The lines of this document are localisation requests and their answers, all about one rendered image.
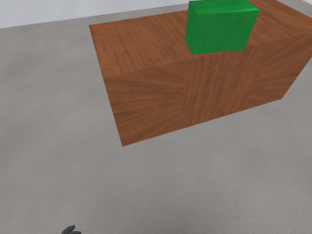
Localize pedestal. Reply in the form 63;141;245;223
89;0;312;146

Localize carton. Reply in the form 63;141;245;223
184;0;259;55

